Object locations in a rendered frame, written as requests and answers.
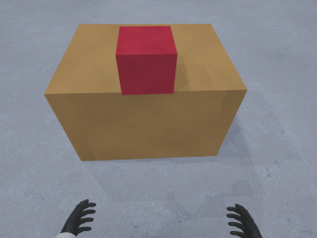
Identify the robot right hand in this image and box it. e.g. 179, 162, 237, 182
226, 203, 263, 238

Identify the carton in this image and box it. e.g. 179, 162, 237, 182
115, 26, 177, 95

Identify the pedestal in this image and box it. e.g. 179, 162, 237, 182
44, 24, 248, 162

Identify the robot left hand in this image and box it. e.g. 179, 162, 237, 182
60, 199, 96, 236

